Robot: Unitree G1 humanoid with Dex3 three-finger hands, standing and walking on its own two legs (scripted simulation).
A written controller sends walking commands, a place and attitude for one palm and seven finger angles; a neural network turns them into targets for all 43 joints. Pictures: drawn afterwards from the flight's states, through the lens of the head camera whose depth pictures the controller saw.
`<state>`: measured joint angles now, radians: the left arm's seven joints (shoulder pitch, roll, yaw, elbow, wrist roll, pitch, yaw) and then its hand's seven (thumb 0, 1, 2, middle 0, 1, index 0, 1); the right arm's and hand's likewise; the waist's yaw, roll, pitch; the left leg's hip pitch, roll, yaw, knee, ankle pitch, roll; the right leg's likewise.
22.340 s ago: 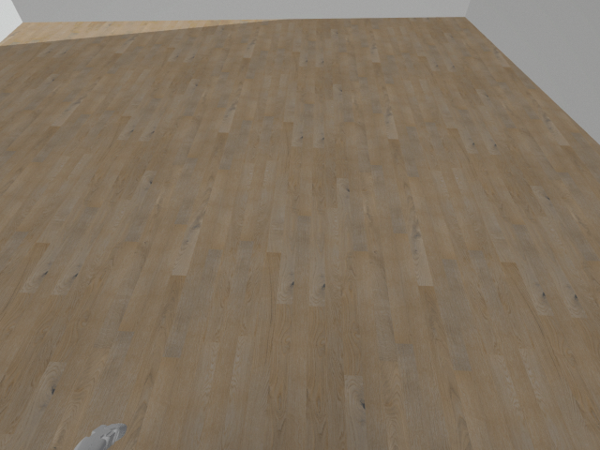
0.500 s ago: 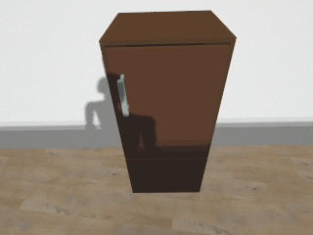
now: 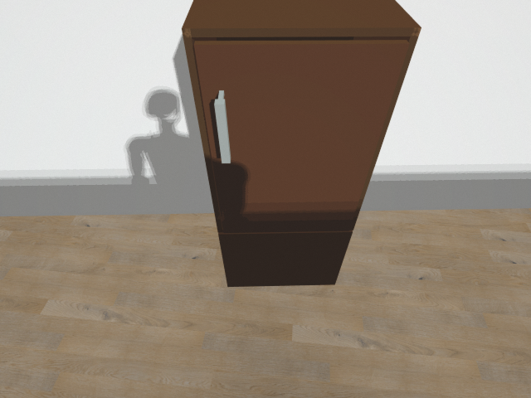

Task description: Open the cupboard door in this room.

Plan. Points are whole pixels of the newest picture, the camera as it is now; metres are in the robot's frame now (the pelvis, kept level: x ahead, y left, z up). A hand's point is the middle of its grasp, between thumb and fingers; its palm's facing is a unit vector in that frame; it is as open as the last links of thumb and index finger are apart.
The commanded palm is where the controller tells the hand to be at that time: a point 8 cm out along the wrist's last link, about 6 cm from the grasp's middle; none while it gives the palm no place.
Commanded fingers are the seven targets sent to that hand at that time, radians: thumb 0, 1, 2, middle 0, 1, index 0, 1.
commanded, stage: come to a stop and stand still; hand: left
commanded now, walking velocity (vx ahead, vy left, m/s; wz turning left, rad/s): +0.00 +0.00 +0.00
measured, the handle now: (223, 128) +0.64 +0.12 +0.06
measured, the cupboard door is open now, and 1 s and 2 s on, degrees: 0 0 0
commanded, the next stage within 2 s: look again from close up in 0.10 s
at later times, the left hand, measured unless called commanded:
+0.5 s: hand out of the picture +0.02 +0.13 -0.17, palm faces +0.05 -0.98 -0.17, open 7.3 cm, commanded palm none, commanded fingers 0.00 0.90 0.90 -0.20 -0.30 -0.20 -0.30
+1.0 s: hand out of the picture +0.08 +0.13 -0.17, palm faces +0.05 -0.98 -0.20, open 7.3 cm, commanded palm none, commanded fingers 0.00 0.90 0.90 -0.20 -0.30 -0.20 -0.30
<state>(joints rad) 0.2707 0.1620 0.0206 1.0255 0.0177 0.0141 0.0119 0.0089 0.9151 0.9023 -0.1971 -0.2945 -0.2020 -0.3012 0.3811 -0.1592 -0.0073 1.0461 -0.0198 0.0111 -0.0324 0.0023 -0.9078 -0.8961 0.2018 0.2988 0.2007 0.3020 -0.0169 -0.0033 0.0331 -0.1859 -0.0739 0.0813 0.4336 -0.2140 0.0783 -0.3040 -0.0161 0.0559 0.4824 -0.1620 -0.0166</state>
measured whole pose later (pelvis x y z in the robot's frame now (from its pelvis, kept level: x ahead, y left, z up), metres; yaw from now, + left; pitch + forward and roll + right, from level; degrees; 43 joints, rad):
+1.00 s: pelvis +0.07 -0.05 +0.00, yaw +2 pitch +0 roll +1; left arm 0.28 0.16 0.02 1.08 0.02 0.00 0.01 0.01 0.92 0.90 -0.20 -0.29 -0.20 -0.30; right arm 0.32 -0.14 0.01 1.12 -0.03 -0.01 -0.04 0.00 -0.90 -0.90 0.20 0.30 0.20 0.30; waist -0.01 0.00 0.01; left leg -0.12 -0.01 0.02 0.43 -0.32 0.00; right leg -0.24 0.05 0.00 0.51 -0.27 -0.06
